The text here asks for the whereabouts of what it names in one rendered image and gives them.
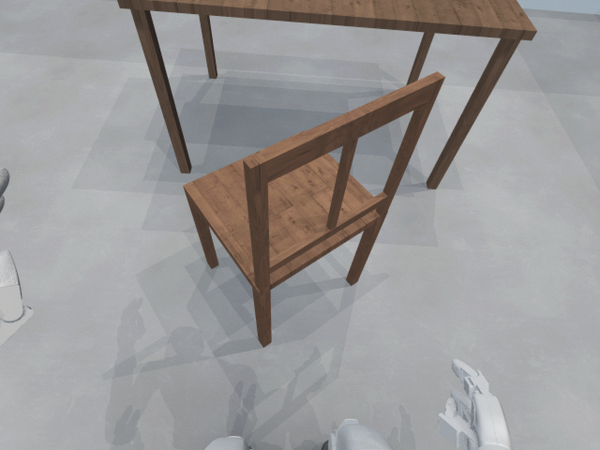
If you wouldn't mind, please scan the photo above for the robot left hand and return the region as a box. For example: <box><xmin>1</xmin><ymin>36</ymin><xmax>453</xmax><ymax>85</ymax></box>
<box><xmin>0</xmin><ymin>168</ymin><xmax>34</xmax><ymax>346</ymax></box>

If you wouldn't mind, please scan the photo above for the right robot thigh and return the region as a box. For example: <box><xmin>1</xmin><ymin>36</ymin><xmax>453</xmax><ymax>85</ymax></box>
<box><xmin>328</xmin><ymin>424</ymin><xmax>394</xmax><ymax>450</ymax></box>

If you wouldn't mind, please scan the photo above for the chair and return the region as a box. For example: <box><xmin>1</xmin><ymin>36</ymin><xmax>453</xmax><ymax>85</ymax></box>
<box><xmin>183</xmin><ymin>71</ymin><xmax>445</xmax><ymax>347</ymax></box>

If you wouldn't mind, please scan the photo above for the right robot shin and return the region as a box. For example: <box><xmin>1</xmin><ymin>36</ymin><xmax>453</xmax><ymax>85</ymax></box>
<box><xmin>339</xmin><ymin>419</ymin><xmax>359</xmax><ymax>428</ymax></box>

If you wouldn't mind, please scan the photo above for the robot right hand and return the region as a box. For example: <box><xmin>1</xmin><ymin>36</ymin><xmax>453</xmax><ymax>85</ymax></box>
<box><xmin>439</xmin><ymin>359</ymin><xmax>513</xmax><ymax>450</ymax></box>

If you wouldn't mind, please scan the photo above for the table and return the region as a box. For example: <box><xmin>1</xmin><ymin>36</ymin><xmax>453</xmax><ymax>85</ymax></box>
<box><xmin>117</xmin><ymin>0</ymin><xmax>537</xmax><ymax>189</ymax></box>

